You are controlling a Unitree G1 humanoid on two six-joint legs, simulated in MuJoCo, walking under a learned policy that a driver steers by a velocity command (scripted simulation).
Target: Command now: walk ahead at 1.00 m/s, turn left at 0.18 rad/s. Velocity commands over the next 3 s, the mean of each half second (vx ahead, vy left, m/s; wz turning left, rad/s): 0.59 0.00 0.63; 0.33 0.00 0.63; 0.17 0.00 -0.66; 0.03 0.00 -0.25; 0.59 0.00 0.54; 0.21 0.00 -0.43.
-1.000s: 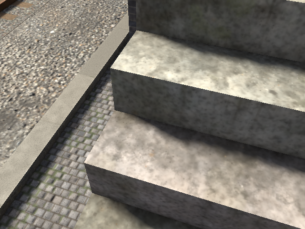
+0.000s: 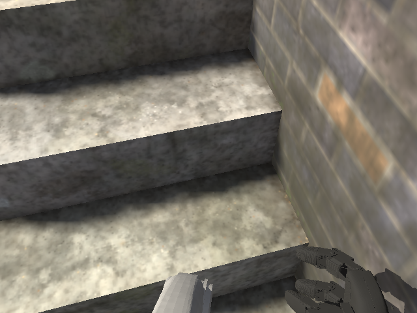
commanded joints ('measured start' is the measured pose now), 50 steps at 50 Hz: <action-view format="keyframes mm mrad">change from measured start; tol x64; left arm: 1 -94 224 46 -77 -52 31 -7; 50 -287 203 52 -272 -24 -31 -186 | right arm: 1 -287 -105 -31 -216 113 -14 -16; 25 709 -227 -84 62 -22 9 128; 50 147 -431 -125 31 -57 -50 175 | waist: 1 -49 239 36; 50 -107 104 -39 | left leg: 1 -101 31 93 -374 -131 39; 10 661 47 -915 -1734 -261 544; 19 636 -82 -551 -1507 811 287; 27 -38 28 -246 -73 -128 -136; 50 882 586 -673 -1715 435 402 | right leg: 1 112 -288 25 -313 1054 177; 6 274 -410 -27 189 2062 137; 9 -505 22 162 1347 202 181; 13 -711 -33 257 1640 -111 229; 21 -109 -114 187 170 -53 235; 25 744 -806 876 176 1683 -516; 30 -302 -456 291 -191 32 -77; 38 -205 -499 -19 -384 -170 96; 50 -979 -152 318 1753 40 147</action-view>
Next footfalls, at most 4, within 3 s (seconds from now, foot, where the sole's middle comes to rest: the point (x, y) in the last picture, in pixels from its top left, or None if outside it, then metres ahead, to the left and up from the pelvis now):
0.12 left None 0.24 0.05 -0.56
0.46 right None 0.38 -0.18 -0.56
0.82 left None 0.19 0.24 -0.56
1.60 right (189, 238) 0.51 0.11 -0.37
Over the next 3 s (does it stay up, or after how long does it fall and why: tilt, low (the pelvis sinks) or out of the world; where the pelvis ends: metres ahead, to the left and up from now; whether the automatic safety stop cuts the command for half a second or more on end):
stays up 0.75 0.21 0.59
